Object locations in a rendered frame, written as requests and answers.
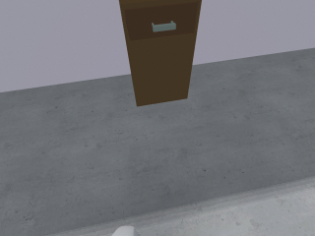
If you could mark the cabinet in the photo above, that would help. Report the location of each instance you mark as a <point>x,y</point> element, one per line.
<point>160,67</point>

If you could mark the drawer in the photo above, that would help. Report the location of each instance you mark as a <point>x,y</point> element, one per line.
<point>139,20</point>

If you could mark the handle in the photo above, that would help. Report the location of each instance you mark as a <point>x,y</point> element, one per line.
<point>164,27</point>

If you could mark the robot left thigh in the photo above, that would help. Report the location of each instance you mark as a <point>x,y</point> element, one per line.
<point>126,231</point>

